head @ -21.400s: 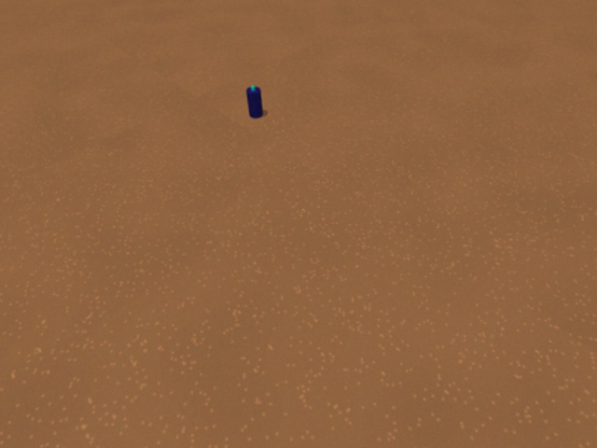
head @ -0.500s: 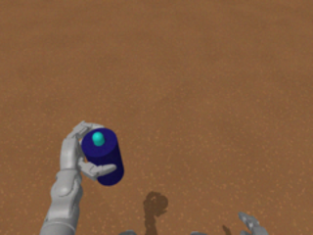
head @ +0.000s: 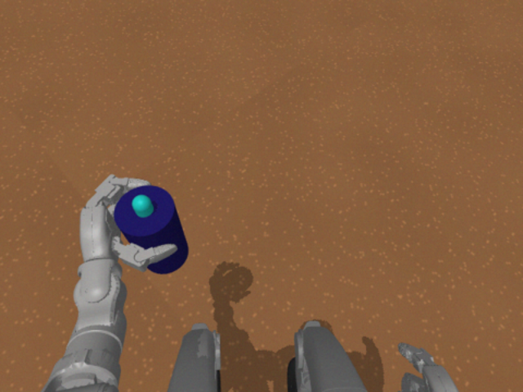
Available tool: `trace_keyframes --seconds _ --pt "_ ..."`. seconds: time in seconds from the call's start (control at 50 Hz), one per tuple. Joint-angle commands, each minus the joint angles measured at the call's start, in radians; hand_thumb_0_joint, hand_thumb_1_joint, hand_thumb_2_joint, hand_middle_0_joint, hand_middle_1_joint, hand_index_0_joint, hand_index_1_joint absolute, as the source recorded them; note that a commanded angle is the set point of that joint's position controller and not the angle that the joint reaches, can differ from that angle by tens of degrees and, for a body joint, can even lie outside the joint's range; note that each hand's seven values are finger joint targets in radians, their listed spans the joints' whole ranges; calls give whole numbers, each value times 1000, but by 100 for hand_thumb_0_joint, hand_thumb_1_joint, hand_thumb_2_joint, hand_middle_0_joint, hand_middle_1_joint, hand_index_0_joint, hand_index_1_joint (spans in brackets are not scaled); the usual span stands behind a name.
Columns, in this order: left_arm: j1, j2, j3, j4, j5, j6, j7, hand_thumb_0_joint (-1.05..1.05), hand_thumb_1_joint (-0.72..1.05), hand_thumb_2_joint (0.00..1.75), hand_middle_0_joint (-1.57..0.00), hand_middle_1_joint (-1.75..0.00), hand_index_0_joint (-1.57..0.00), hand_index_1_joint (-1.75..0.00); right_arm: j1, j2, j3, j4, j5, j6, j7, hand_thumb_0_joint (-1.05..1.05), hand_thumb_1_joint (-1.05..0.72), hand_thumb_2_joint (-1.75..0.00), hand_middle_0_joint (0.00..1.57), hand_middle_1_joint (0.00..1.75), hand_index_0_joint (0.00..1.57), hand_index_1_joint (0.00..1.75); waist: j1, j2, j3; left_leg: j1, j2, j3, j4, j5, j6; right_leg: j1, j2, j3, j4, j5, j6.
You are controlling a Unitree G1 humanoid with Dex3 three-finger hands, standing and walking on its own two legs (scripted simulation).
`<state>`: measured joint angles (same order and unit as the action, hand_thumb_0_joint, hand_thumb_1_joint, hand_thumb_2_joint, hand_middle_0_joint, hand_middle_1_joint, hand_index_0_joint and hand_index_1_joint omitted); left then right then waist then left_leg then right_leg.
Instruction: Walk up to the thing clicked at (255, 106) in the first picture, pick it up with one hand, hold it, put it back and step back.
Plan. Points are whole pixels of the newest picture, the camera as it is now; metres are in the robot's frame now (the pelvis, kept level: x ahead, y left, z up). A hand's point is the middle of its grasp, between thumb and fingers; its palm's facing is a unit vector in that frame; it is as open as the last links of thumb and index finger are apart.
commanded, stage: crouch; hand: left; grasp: from the side
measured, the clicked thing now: (154, 229) +0.37 +0.17 -0.04
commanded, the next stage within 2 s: lower in 1.32 s
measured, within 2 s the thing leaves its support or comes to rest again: neither
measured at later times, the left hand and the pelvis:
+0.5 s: hand (163, 244) +0.42 +0.21 -0.26, palm faces +0.20 -0.98 -0.07, open 11.7 cm; pelvis -0.04 +0.00 -0.21, yaw -3 degrees
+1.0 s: hand (171, 245) +0.46 +0.22 -0.38, palm faces +0.21 -0.98 -0.05, open 11.7 cm; pelvis -0.06 +0.00 -0.32, yaw -6 degrees
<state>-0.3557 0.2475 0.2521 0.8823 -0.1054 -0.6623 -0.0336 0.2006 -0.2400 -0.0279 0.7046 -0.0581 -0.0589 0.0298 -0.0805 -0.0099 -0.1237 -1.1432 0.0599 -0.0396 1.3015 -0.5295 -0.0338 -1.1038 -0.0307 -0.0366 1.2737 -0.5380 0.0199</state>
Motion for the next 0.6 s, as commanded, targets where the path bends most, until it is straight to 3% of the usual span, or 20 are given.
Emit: trace_keyframes --seconds 0.0,0.02,0.04,0.06,0.1,0.18,0.2,0.24,0.26,0.3,0.32,0.34,0.38,0.42,0.44,0.48,0.5,0.58 --pt "-475 220 96 -280 -51 -202 -10 0 -7 118 -117 -132 -118 -134 50 -169 -48 -68 -13 -22 1 0 -91 -91 20 30 20 30 2 148 -617 198 -43 -12 48 275 38 11 40 10 28 271 -45" --pt "-454 235 114 -268 -48 -207 -9 0 -7 118 -116 -131 -116 -132 46 -168 -43 -69 -16 -19 4 0 -92 -91 20 30 20 30 15 149 -651 164 -43 -7 87 310 41 6 38 18 61 307 -43" --pt "-440 226 121 -215 -51 -205 -14 0 -8 117 -115 -130 -115 -132 51 -181 -50 -50 -18 -13 4 0 -93 -92 20 30 20 30 6 138 -631 132 -41 -14 109 301 41 -50 42 10 95 294 -46" --pt "-466 252 140 -272 -52 -215 -11 0 -8 117 -115 -129 -115 -131 50 -182 -49 -56 -20 -10 8 0 -93 -92 20 30 20 30 21 179 -667 134 -41 -15 125 311 37 -85 44 8 123 288 -50" --pt "-486 267 163 -259 -51 -218 -10 0 -5 118 -114 -129 -114 -131 41 -186 -50 -57 -25 1 10 0 -93 -92 20 30 20 30 23 186 -678 90 -37 -15 167 294 37 -135 46 12 162 268 -50" --pt "-535 283 184 -203 -43 -218 -10 0 -6 124 -115 -134 -115 -136 40 -186 -51 -38 -33 10 19 0 -94 -92 20 30 20 30 -15 136 -695 -76 -37 -20 267 191 43 -196 45 22 239 205 -43" --pt "-568 312 201 -212 -41 -218 -8 0 -7 125 -116 -135 -117 -137 45 -189 -51 -39 -33 11 20 0 -94 -92 20 30 20 30 -19 135 -718 -111 -38 -16 291 180 44 -201 46 26 256 195 -42" --pt "-627 327 196 -211 -28 -223 -15 0 -2 126 -117 -135 -117 -137 62 -193 -50 -18 -39 16 23 0 -94 -92 20 30 20 30 -33 171 -773 -93 -35 -23 346 226 42 -272 47 13 325 219 -47" --pt "-632 306 184 -167 -26 -221 -23 0 -1 126 -117 -136 -117 -138 63 -194 -47 -11 -44 16 22 0 -94 -92 20 30 20 30 -48 173 -772 -105 -35 -26 376 232 43 -302 46 7 348 227 -47" --pt "-707 372 214 -153 -8 -226 -19 0 -1 127 -118 -137 -119 -138 66 -199 -39 0 -47 18 26 0 -94 -92 20 30 20 30 -53 192 -754 -154 -35 -28 405 200 40 -370 49 -4 398 190 -54" --pt "-705 360 202 -98 -1 -224 -23 0 -2 128 -119 -138 -119 -140 63 -197 -35 8 -51 20 28 0 -94 -92 20 30 20 30 -60 204 -744 -167 -34 -28 427 184 38 -412 49 -8 421 169 -55" --pt "-759 412 233 -123 5 -233 -19 0 -3 128 -119 -138 -119 -140 60 -199 -30 7 -52 22 28 0 -94 -92 20 30 20 30 -59 211 -741 -202 -35 -24 438 135 36 -434 51 -11 439 126 -56" --pt "-800 426 239 -81 14 -238 -21 0 -7 129 -120 -140 -120 -142 66 -203 -23 16 -59 26 32 0 -95 -92 20 30 20 30 -72 237 -757 -226 -35 -21 485 124 33 -477 50 -17 486 113 -57" --pt "-807 493 287 -35 19 -238 -20 0 -10 129 -119 -139 -119 -142 58 -211 -11 16 -63 29 35 0 -95 -92 20 30 20 30 -57 242 -749 -284 -37 -10 521 103 33 -494 51 -18 527 92 -57" --pt "-836 468 266 -43 20 -238 -25 0 -9 129 -120 -140 -120 -143 60 -215 -11 10 -66 31 37 0 -95 -92 20 30 20 30 -76 262 -767 -267 -36 -14 538 108 33 -528 50 -24 546 96 -58" --pt "-882 521 298 -31 30 -237 -30 0 -10 129 -117 -138 -117 -141 58 -229 -4 6 -71 35 38 0 -95 -92 20 30 20 30 -81 300 -769 -287 -35 -14 563 83 29 -568 48 -33 589 74 -59" --pt "-873 519 291 18 37 -228 -32 0 -13 128 -117 -138 -116 -140 61 -227 -1 14 -72 38 39 0 -95 -93 20 30 20 30 -87 293 -748 -333 -35 -8 583 56 30 -576 51 -32 599 56 -58" --pt "-904 599 355 48 46 -222 -34 0 -13 122 -114 -133 -114 -135 50 -243 16 -6 -79 47 41 0 -95 -92 20 30 20 30 -91 277 -734 -452 -40 0 642 -14 34 -584 51 -42 657 17 -51"
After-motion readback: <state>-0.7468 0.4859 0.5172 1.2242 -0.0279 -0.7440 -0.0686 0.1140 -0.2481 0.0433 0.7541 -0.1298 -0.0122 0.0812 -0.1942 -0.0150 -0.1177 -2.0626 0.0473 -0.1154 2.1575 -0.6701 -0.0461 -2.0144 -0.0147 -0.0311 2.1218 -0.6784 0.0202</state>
